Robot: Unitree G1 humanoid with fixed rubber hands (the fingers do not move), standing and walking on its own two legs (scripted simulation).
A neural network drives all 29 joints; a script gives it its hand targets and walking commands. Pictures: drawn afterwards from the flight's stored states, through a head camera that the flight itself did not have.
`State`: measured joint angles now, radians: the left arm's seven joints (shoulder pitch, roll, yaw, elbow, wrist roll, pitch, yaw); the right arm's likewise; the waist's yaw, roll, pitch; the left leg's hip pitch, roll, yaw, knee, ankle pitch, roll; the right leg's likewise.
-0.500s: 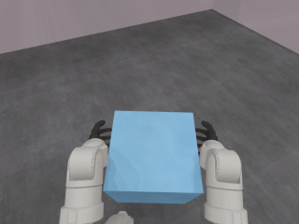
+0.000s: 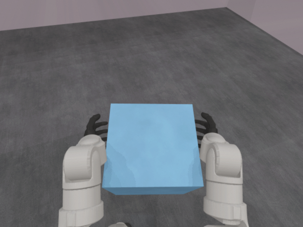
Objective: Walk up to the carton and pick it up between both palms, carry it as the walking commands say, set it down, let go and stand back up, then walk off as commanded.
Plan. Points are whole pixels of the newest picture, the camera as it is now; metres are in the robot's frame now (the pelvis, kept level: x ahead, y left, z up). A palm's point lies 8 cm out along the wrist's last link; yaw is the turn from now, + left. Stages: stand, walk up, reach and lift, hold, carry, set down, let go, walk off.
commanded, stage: carry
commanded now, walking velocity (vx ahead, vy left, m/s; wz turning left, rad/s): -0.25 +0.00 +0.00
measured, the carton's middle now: (150, 153) +0.31 +0.02 +0.00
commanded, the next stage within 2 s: none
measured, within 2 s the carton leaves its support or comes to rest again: neither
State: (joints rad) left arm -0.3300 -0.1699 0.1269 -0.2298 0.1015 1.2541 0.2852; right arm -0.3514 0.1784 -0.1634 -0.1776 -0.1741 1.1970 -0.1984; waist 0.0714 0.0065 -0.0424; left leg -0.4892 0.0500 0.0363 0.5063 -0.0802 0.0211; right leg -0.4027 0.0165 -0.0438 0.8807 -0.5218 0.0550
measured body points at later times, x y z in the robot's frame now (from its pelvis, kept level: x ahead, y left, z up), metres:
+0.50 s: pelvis -0.22 +0.03 +0.00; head -0.20 +0.05 +0.45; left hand +0.07 +0.18 +0.06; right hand +0.09 -0.11 +0.07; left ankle -0.19 +0.13 -0.73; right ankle -0.17 -0.10 -0.68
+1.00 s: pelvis -0.45 +0.03 +0.00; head -0.43 +0.02 +0.45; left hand -0.13 +0.14 +0.08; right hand -0.15 -0.15 +0.08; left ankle -0.44 +0.15 -0.69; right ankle -0.39 -0.10 -0.73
